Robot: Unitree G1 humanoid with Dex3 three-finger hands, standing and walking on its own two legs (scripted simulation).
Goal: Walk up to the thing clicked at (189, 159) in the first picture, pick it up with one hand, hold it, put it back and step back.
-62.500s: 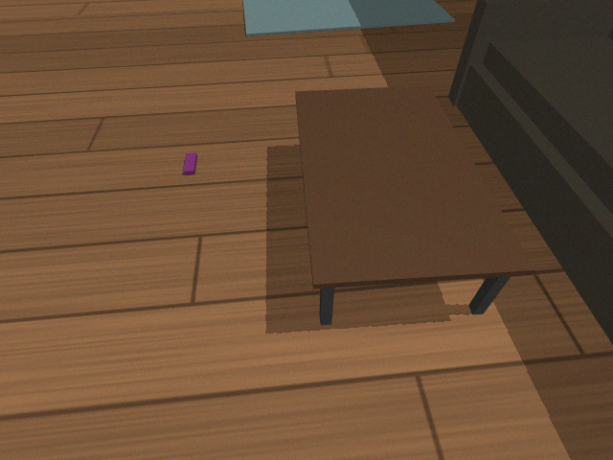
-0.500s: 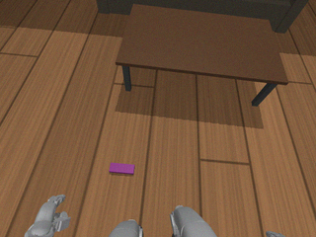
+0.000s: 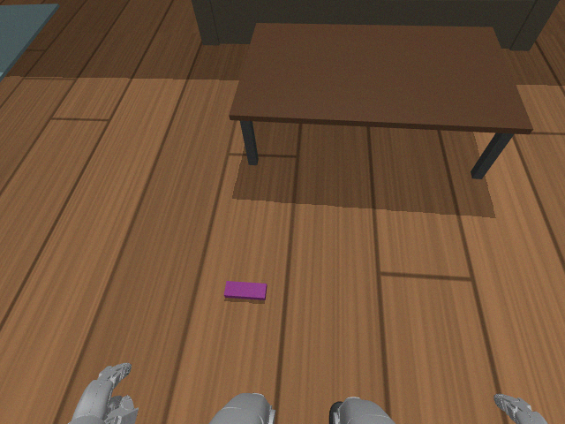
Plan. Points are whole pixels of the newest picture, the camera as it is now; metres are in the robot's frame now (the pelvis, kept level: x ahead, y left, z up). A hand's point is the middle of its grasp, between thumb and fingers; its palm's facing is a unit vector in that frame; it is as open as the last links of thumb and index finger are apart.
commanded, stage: step back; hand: left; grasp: from above
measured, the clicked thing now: (245, 290) +0.54 +0.22 -0.75
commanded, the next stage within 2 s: none
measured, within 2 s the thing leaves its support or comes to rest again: neither
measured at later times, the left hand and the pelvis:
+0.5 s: hand out of the picture -0.08 +0.26 -0.17, palm faces -0.08 -0.91 -0.40, open 7.4 cm; pelvis -0.16 -0.01 -0.02, yaw -5 degrees
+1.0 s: hand out of the picture -0.19 +0.24 -0.15, palm faces +0.02 -0.93 -0.36, open 7.4 cm; pelvis -0.33 -0.02 -0.01, yaw +2 degrees
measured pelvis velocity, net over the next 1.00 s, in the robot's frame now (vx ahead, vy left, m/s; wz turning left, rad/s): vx -0.33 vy -0.02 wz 0.04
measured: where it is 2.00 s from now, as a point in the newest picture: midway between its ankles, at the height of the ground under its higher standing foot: outside the picture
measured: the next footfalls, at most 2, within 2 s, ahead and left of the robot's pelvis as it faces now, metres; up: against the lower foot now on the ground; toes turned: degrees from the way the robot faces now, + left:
left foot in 0.06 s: +0.01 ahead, +0.13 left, +0.00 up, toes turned -2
right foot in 0.50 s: -0.16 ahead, -0.14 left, +0.00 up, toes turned -1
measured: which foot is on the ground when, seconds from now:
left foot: up 0.00-0.04, down 0.06-0.54, up 0.56-0.86, down 0.88-1.00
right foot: down 0.00-0.10, up 0.12-0.48, down 0.50-0.90, up 0.92-1.00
